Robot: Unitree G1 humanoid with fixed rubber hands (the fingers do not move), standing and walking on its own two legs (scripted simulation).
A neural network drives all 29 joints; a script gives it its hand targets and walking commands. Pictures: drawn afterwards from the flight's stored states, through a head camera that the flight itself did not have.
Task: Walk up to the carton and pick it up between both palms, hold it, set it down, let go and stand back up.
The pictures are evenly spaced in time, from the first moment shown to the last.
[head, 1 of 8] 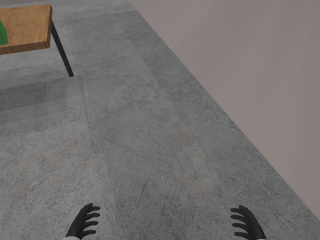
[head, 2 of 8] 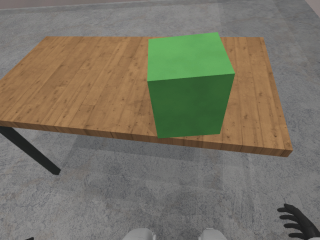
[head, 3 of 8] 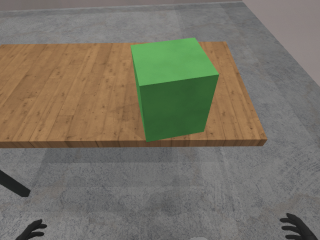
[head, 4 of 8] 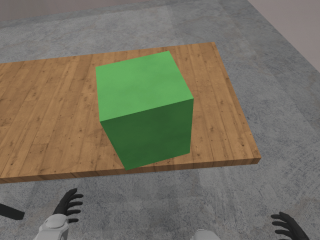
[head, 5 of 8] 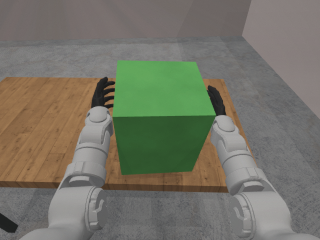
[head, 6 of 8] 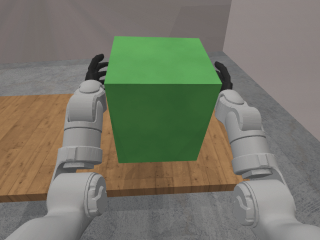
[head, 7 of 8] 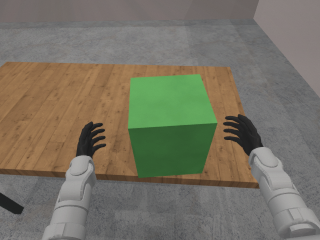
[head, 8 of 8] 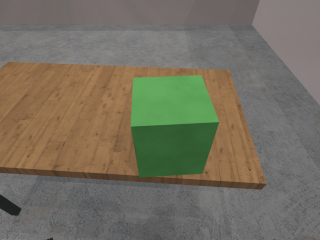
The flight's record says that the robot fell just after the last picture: no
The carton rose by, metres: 0.21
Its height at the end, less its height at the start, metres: +0.00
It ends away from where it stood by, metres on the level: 0.02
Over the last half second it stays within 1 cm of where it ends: yes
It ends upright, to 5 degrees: yes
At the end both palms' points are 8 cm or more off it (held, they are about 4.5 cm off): yes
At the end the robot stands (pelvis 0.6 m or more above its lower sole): yes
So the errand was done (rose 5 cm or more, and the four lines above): yes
